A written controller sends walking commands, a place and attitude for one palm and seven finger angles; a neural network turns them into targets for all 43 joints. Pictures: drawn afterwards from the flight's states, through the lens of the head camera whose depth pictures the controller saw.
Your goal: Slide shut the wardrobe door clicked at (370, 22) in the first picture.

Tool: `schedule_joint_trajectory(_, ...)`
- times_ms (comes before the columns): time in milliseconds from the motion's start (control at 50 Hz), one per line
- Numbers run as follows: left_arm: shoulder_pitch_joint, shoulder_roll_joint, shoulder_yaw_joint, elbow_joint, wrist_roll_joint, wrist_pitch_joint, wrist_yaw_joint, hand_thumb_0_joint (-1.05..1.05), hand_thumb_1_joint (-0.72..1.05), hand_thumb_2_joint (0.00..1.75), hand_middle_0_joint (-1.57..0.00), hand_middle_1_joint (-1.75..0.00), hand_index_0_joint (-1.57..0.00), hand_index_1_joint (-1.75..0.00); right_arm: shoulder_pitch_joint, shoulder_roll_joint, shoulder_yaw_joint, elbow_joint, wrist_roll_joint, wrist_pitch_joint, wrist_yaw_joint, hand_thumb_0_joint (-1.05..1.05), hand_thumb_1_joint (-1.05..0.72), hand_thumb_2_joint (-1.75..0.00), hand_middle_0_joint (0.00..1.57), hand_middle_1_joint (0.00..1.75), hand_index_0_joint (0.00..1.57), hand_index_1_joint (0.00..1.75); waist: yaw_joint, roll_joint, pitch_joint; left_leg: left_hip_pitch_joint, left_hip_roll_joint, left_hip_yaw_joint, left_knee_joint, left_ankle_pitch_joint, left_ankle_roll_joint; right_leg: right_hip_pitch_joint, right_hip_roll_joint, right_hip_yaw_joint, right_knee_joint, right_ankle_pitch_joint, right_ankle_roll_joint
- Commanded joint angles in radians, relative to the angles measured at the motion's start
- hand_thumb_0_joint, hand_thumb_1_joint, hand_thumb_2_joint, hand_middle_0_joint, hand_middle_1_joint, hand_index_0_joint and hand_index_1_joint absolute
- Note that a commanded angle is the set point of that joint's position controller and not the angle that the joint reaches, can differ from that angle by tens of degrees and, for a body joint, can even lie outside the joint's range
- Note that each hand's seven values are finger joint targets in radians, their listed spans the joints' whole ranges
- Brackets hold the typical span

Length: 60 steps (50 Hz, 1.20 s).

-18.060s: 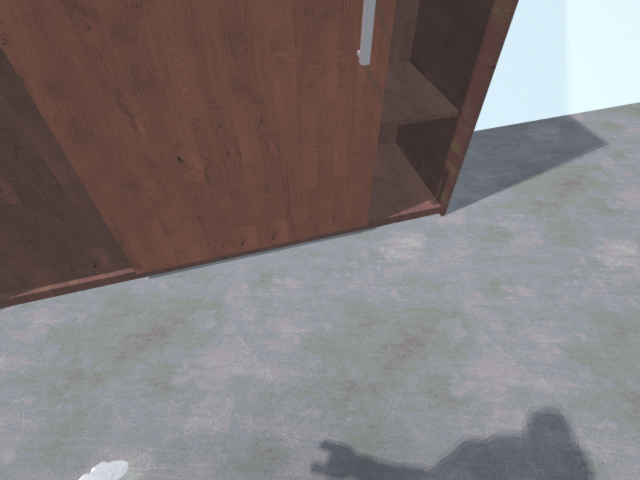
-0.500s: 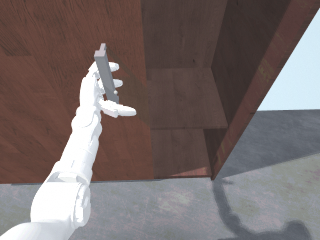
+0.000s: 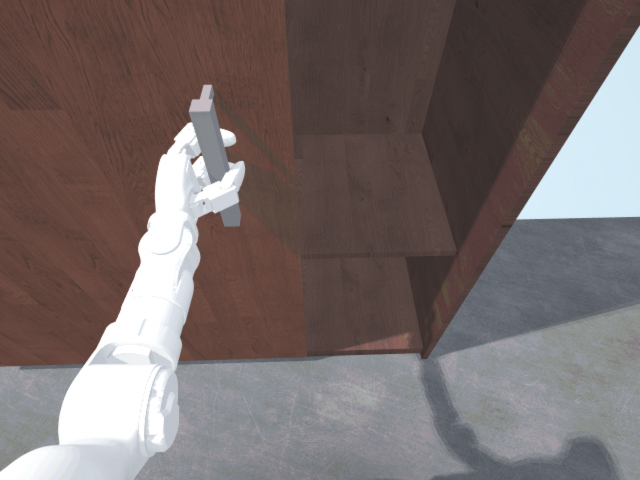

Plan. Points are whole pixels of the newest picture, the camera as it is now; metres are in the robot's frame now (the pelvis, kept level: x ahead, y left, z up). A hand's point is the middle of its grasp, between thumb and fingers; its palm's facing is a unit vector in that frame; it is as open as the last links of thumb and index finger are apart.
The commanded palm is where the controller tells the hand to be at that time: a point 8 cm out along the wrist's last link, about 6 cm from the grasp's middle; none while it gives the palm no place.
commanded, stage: grip the handle and tug to test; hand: left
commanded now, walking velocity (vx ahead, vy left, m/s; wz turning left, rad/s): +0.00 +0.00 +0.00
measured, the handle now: (221, 161) +0.50 +0.12 +0.12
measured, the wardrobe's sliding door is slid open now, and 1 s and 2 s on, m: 0.36 0.36 0.35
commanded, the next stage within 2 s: tug the door sideways, standing still in 0.80 s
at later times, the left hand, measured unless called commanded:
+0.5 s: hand (236, 185) +0.45 +0.10 +0.12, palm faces +0.00 -1.00 +0.01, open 5.4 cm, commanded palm +0.41 +0.16 +0.12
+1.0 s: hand (236, 186) +0.45 +0.10 +0.12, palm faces +0.01 -1.00 +0.02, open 5.5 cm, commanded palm +0.42 +0.14 +0.12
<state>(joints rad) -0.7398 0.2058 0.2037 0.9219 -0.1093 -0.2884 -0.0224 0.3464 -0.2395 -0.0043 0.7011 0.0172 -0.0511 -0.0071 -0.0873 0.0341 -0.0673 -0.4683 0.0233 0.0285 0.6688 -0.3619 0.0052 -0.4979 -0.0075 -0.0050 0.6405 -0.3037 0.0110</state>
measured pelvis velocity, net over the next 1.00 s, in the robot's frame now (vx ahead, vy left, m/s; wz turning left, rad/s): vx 0.04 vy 0.00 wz -0.03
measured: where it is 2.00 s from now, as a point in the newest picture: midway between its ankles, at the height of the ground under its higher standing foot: outside the picture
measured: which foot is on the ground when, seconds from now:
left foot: down 0.00-1.00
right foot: down 0.00-1.00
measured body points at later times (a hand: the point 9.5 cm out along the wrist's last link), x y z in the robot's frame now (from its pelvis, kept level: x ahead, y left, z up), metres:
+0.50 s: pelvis +0.00 +0.00 +0.00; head +0.04 -0.01 +0.45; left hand +0.45 +0.15 +0.12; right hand +0.05 -0.26 -0.12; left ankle -0.02 +0.11 -0.72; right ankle +0.00 -0.13 -0.72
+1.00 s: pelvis +0.04 +0.00 +0.01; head +0.08 -0.02 +0.46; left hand +0.45 +0.15 +0.12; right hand +0.12 -0.26 -0.11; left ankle -0.02 +0.11 -0.72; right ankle +0.00 -0.13 -0.72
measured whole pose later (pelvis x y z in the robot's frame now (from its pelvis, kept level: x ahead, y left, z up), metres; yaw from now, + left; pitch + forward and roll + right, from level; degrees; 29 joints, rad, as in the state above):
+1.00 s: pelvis +0.04 +0.00 +0.01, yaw -2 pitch +9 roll -1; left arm -0.45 0.15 0.16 0.52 -0.14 -0.14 0.03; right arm 0.33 -0.23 -0.02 0.63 0.02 -0.05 0.01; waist -0.08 0.05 -0.09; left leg -0.35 0.04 0.05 0.58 -0.37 0.00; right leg -0.40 0.01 0.02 0.56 -0.31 0.01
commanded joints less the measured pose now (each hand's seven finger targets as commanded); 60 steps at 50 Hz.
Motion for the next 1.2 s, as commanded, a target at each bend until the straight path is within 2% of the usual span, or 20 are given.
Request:
schedule_joint_trajectory(0,-0.496,0.158,0.018,-0.204,-0.01,-0.059,-0.005,0.0,0.9,0.9,-0.45,-1.4,-0.45,-1.4,0.053,-0.134,-0.043,-0.085,0.002,-0.033,-0.013,0.0,-0.9,-0.9,0.2,0.3,0.2,0.3,-0.025,-0.044,-0.33,0.136,-0.024,-0.005,-0.061,0.289,0.014,0.164,0.037,-0.023,-0.055,0.332,-0.028)
schedule_joint_trajectory(140,-0.457,0.205,0.069,-0.231,-0.002,-0.069,0.017,0.0,0.9,0.9,-0.45,-1.4,-0.45,-1.4,0.047,-0.131,-0.043,-0.099,-0.002,-0.027,-0.013,0.0,-0.9,-0.9,0.2,0.3,0.2,0.3,-0.001,-0.036,-0.357,0.13,-0.026,0.001,-0.063,0.309,0.014,0.199,0.035,-0.018,-0.049,0.355,-0.028)
schedule_joint_trajectory(220,-0.425,0.244,0.095,-0.207,0.003,-0.066,0.017,0.0,0.9,0.9,-0.45,-1.4,-0.45,-1.4,0.045,-0.136,-0.04,-0.103,-0.003,-0.021,-0.016,0.0,-0.9,-0.9,0.2,0.3,0.2,0.3,0.004,-0.091,-0.33,0.088,-0.024,0.004,-0.072,0.27,0.016,0.22,0.035,-0.017,-0.056,0.337,-0.025)
schedule_joint_trajectory(240,-0.453,0.222,0.071,-0.208,0.003,-0.065,0.012,0.0,0.9,0.9,-0.45,-1.4,-0.45,-1.4,0.037,-0.133,-0.037,-0.107,0.002,-0.022,-0.016,0.0,-0.9,-0.9,0.2,0.3,0.2,0.3,-0.011,-0.066,-0.301,0.086,-0.025,0.009,-0.072,0.248,0.016,0.195,0.036,-0.014,-0.061,0.322,-0.023)
schedule_joint_trajectory(300,-0.472,0.227,0.073,-0.233,0.005,-0.072,0.013,0.0,0.9,0.9,-0.45,-1.4,-0.45,-1.4,0.04,-0.132,-0.04,-0.108,0.0,-0.026,-0.015,0.0,-0.9,-0.9,0.2,0.3,0.2,0.3,-0.004,-0.021,-0.341,0.112,-0.026,0.001,-0.071,0.256,0.013,0.193,0.035,-0.015,-0.054,0.31,-0.029)
schedule_joint_trajectory(400,-0.425,0.199,0.065,-0.256,-0.008,-0.067,0.012,0.0,0.9,0.9,-0.45,-1.4,-0.45,-1.4,0.04,-0.131,-0.042,-0.113,-0.001,-0.03,-0.014,0.0,-0.9,-0.9,0.2,0.3,0.2,0.3,-0.002,-0.06,-0.355,0.124,-0.023,0.005,-0.067,0.296,0.014,0.213,0.039,-0.018,-0.054,0.357,-0.027)
schedule_joint_trajectory(420,-0.376,0.222,0.09,-0.253,-0.01,-0.066,0.013,0.0,0.9,0.9,-0.45,-1.4,-0.45,-1.4,0.043,-0.135,-0.044,-0.116,-0.003,-0.027,-0.013,0.0,-0.9,-0.9,0.2,0.3,0.2,0.3,0.017,-0.074,-0.372,0.114,-0.023,0.007,-0.069,0.304,0.014,0.24,0.039,-0.018,-0.05,0.366,-0.028)
schedule_joint_trajectory(460,-0.34,0.205,0.077,-0.301,-0.01,-0.064,0.007,0.0,0.9,0.9,-0.45,-1.4,-0.45,-1.4,0.031,-0.128,-0.043,-0.13,0.0,-0.029,-0.01,0.0,-0.9,-0.9,0.2,0.3,0.2,0.3,0.026,-0.03,-0.381,0.125,-0.025,0.014,-0.073,0.322,0.012,0.255,0.037,-0.017,-0.049,0.392,-0.03)
schedule_joint_trajectory(520,-0.281,0.232,0.101,-0.287,-0.013,-0.047,0.01,0.0,0.9,0.9,-0.45,-1.4,-0.45,-1.4,0.028,-0.136,-0.044,-0.13,0.002,-0.024,-0.013,0.0,-0.9,-0.9,0.2,0.3,0.2,0.3,0.028,-0.085,-0.336,0.095,-0.022,0.017,-0.079,0.3,0.015,0.265,0.038,-0.017,-0.062,0.383,-0.028)
schedule_joint_trajectory(540,-0.291,0.21,0.081,-0.316,-0.014,-0.046,0.007,0.0,0.9,0.9,-0.45,-1.4,-0.45,-1.4,0.022,-0.133,-0.042,-0.139,0.004,-0.025,-0.011,0.0,-0.9,-0.9,0.2,0.3,0.2,0.3,0.024,-0.054,-0.339,0.104,-0.023,0.022,-0.083,0.293,0.015,0.256,0.037,-0.015,-0.063,0.381,-0.026)
schedule_joint_trajectory(620,-0.207,0.204,0.084,-0.368,-0.017,-0.026,0.007,0.0,0.9,0.9,-0.45,-1.4,-0.45,-1.4,0.018,-0.131,-0.046,-0.15,0.003,-0.024,-0.01,0.0,-0.9,-0.9,0.2,0.3,0.2,0.3,0.043,-0.049,-0.352,0.123,-0.022,0.024,-0.084,0.353,0.013,0.29,0.036,-0.019,-0.06,0.434,-0.031)
schedule_joint_trajectory(660,-0.167,0.162,0.058,-0.423,-0.023,-0.017,0.006,0.0,0.9,0.9,-0.45,-1.4,-0.45,-1.4,0.008,-0.124,-0.048,-0.162,0.005,-0.027,-0.006,0.0,-0.9,-0.9,0.2,0.3,0.2,0.3,0.045,-0.034,-0.367,0.148,-0.02,0.029,-0.085,0.389,0.012,0.294,0.036,-0.023,-0.058,0.467,-0.029)
schedule_joint_trajectory(720,-0.076,0.207,0.099,-0.461,-0.026,0.001,0.008,0.0,0.9,0.9,-0.45,-1.4,-0.45,-1.4,0.008,-0.131,-0.053,-0.168,0.003,-0.025,-0.006,0.0,-0.9,-0.9,0.2,0.3,0.2,0.3,0.069,-0.075,-0.373,0.137,-0.019,0.032,-0.089,0.434,0.013,0.347,0.034,-0.021,-0.055,0.528,-0.03)
schedule_joint_trajectory(800,-0.034,0.157,0.055,-0.564,-0.029,0.023,0.005,0.0,0.9,0.9,-0.45,-1.4,-0.45,-1.4,-0.008,-0.118,-0.051,-0.184,0.007,-0.028,0.0,0.0,-0.9,-0.9,0.2,0.3,0.2,0.3,0.066,-0.024,-0.371,0.175,-0.017,0.039,-0.09,0.501,0.01,0.351,0.031,-0.023,-0.056,0.587,-0.028)
schedule_joint_trajectory(880,0.089,0.146,0.059,-0.662,-0.034,0.044,0.013,0.0,0.9,0.9,-0.45,-1.4,-0.45,-1.4,-0.018,-0.111,-0.056,-0.2,0.007,-0.032,0.005,0.0,-0.9,-0.9,0.2,0.3,0.2,0.3,0.086,-0.038,-0.4,0.207,-0.012,0.044,-0.086,0.622,0.01,0.402,0.024,-0.024,-0.051,0.702,-0.027)
schedule_joint_trajectory(900,0.027,0.044,-0.04,-0.707,-0.036,0.048,0.012,0.0,0.9,0.9,-0.45,-1.4,-0.45,-1.4,-0.026,-0.102,-0.051,-0.201,0.007,-0.037,0.008,0.0,-0.9,-0.9,0.2,0.3,0.2,0.3,0.054,-0.008,-0.393,0.243,-0.012,0.044,-0.086,0.641,0.008,0.373,0.025,-0.03,-0.059,0.703,-0.022)
schedule_joint_trajectory(960,-0.109,-0.005,-0.1,-0.677,-0.022,0.071,0.044,0.0,0.9,0.9,-0.45,-1.4,-0.45,-1.4,-0.005,-0.107,-0.058,-0.159,0.004,-0.04,0.006,0.0,-0.9,-0.9,0.2,0.3,0.2,0.3,0.012,-0.019,-0.346,0.277,-0.003,0.025,-0.068,0.64,0.007,0.286,0.035,-0.037,-0.071,0.646,-0.017)
schedule_joint_trajectory(1040,-0.345,-0.082,-0.198,-0.669,0.017,0.076,0.086,0.0,0.9,0.9,-0.45,-1.4,-0.45,-1.4,0.021,-0.104,-0.068,-0.104,-0.009,-0.044,0.004,0.0,-0.9,-0.9,0.2,0.3,0.2,0.3,-0.042,0.01,-0.381,0.353,0.0,-0.003,-0.036,0.699,0.005,0.201,0.033,-0.042,-0.06,0.619,-0.016)
schedule_joint_trajectory(1140,-0.393,-0.166,-0.283,-0.638,0.036,0.052,0.095,0.0,0.9,0.9,-0.45,-1.4,-0.45,-1.4,0.027,-0.097,-0.068,-0.076,-0.02,-0.05,0.012,0.0,-0.9,-0.9,0.2,0.3,0.2,0.3,-0.045,0.014,-0.435,0.406,0.001,-0.037,-0.021,0.748,0.002,0.162,0.033,-0.051,-0.045,0.58,-0.021)
schedule_joint_trajectory(1180,-0.399,-0.212,-0.317,-0.599,0.029,0.045,0.092,0.0,0.9,0.9,-0.45,-1.4,-0.45,-1.4,0.021,-0.094,-0.064,-0.07,-0.02,-0.052,0.014,0.0,-0.9,-0.9,0.2,0.3,0.2,0.3,-0.051,-0.024,-0.416,0.398,0.002,-0.046,-0.023,0.729,0.001,0.152,0.035,-0.058,-0.044,0.561,-0.021)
